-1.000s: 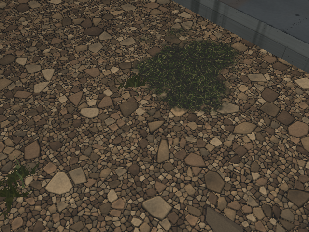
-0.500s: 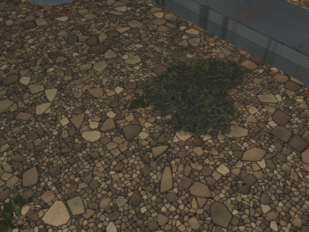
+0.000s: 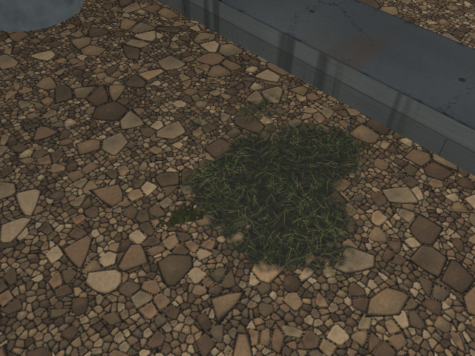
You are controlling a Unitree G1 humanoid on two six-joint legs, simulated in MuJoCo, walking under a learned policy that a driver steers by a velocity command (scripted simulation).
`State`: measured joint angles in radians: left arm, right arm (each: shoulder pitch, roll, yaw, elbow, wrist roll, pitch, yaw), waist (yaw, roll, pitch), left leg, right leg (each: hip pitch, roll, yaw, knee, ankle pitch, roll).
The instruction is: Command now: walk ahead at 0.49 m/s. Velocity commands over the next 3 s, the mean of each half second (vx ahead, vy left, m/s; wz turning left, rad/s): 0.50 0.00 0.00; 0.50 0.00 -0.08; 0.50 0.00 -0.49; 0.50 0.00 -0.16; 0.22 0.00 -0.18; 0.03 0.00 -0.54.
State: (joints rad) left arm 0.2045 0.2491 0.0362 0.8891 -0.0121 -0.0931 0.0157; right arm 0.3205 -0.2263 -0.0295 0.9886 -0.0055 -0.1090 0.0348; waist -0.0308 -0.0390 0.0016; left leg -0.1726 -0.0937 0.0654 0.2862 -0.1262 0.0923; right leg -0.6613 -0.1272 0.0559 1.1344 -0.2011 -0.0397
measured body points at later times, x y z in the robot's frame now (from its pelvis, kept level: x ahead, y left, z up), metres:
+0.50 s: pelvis +0.28 -0.08 +0.00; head +0.29 -0.10 +0.45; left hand +0.33 +0.18 -0.12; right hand +0.37 -0.35 -0.14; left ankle +0.28 +0.08 -0.66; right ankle +0.29 -0.16 -0.74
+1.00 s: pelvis +0.55 -0.01 -0.01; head +0.58 +0.00 +0.44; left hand +0.59 +0.25 -0.16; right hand +0.66 -0.28 -0.12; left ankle +0.61 +0.07 -0.74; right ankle +0.46 -0.17 -0.65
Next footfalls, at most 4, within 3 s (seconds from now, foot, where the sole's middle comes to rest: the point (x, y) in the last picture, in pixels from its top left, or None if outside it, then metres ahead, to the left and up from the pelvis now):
0.30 right None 0.34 -0.17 -0.78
0.86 left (213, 313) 0.65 0.08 -0.78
1.44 right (295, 237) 0.91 -0.19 -0.78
1.94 left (268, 165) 1.24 -0.13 -0.78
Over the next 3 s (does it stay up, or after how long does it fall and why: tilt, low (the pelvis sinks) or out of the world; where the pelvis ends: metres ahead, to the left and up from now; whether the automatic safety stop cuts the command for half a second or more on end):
stays up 1.31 -0.20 -0.01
